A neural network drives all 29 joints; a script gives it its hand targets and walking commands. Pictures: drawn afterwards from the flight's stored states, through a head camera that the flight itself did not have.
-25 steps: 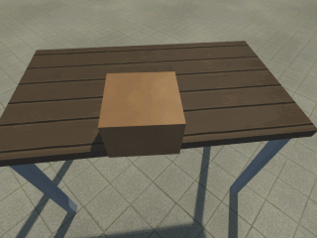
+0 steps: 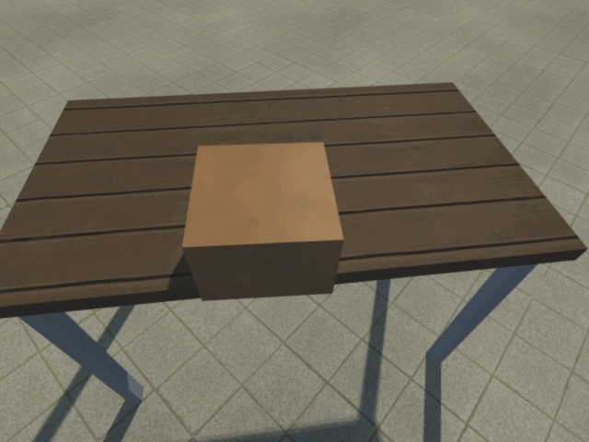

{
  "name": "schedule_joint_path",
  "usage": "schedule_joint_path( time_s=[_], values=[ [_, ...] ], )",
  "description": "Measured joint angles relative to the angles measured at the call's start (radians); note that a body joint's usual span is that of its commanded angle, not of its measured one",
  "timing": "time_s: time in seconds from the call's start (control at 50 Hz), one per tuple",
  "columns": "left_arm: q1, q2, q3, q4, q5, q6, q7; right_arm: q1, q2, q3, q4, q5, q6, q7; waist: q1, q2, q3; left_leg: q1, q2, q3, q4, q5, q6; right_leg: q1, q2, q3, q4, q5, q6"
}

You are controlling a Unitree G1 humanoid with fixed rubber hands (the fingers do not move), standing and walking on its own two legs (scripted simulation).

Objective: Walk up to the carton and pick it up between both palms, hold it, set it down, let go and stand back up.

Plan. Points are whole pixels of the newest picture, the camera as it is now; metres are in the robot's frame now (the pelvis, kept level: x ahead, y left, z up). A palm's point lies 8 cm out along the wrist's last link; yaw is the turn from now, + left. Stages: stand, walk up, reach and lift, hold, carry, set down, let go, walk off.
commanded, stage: stand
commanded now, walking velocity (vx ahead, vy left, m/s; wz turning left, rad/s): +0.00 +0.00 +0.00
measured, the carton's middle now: (264, 219) +0.46 +0.06 +0.01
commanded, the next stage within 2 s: walk up in 0.54 s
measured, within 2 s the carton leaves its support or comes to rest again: neither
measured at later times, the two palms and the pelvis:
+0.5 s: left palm out of the picture -0.02 +0.20 -0.15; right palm out of the picture -0.02 -0.20 -0.15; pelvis +0.00 +0.00 +0.00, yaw +0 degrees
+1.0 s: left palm out of the picture -0.06 +0.28 -0.15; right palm out of the picture +0.03 -0.20 -0.15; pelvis -0.01 +0.05 -0.01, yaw +1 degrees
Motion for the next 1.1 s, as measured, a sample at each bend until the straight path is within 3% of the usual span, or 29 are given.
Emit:
schedule_joint_path(
  time_s=[0.34,0.76,0.84,0.88,0.92,1.0,1.02,1.06,1.1],
  values=[
    [0.000,-0.026,-0.009,0.084,0.000,0.000,0.008,0.002,0.024,0.007,0.082,-0.001,0.000,-0.008,0.000,0.000,0.016,0.038,0.001,0.000,-0.044,0.021,-0.001,0.039,0.000,0.000,-0.045,0.022,0.000],
    [0.002,-0.035,-0.016,0.110,0.003,-0.001,0.010,0.007,0.032,0.013,0.107,-0.001,0.001,-0.010,0.001,0.003,0.015,0.037,0.003,0.000,-0.052,0.030,-0.003,0.041,0.001,-0.002,-0.059,0.032,0.000],
    [-0.002,-0.033,0.003,0.057,0.028,-0.007,0.031,0.006,-0.020,-0.024,0.085,-0.016,0.048,-0.006,0.042,0.031,0.018,-0.132,-0.008,0.031,0.289,-0.134,-0.028,-0.017,-0.020,-0.007,-0.003,0.013,0.010],
    [0.010,-0.023,0.016,0.042,0.035,-0.010,0.040,-0.006,-0.053,-0.040,0.068,-0.021,0.061,-0.002,0.059,0.036,0.019,-0.209,-0.012,0.043,0.459,-0.151,-0.035,-0.032,-0.040,0.001,0.004,0.013,0.024],
    [0.028,-0.006,0.026,0.039,0.034,-0.007,0.046,-0.026,-0.080,-0.050,0.042,-0.021,0.062,0.006,0.059,0.039,0.016,-0.249,-0.001,0.034,0.523,-0.129,-0.036,-0.040,-0.054,0.006,0.001,0.018,0.042],
    [0.052,0.032,0.029,0.074,0.018,0.018,0.047,-0.071,-0.079,-0.041,-0.016,0.007,0.018,0.013,0.010,0.029,0.008,-0.133,0.047,-0.026,0.132,-0.022,-0.015,-0.051,-0.045,-0.002,0.038,-0.002,0.071],
    [0.044,0.048,0.031,0.084,0.021,0.024,0.042,-0.084,-0.059,-0.040,-0.012,0.006,0.006,0.007,0.005,-0.010,0.021,-0.109,0.029,-0.013,0.095,0.009,-0.013,-0.057,-0.066,0.010,0.078,-0.025,0.076],
    [0.037,0.072,0.030,0.083,0.025,0.035,0.031,-0.078,-0.019,-0.022,-0.011,-0.002,-0.006,0.000,0.026,-0.077,0.023,-0.087,0.002,0.028,0.100,0.003,0.001,-0.079,-0.084,0.046,0.153,-0.126,0.042],
    [0.039,0.065,0.027,0.065,0.013,0.051,0.024,-0.051,-0.002,-0.007,-0.012,-0.014,0.000,0.003,0.024,-0.063,-0.005,-0.089,0.015,0.023,0.105,-0.013,0.013,-0.100,-0.052,0.031,0.223,-0.199,0.019]
  ],
)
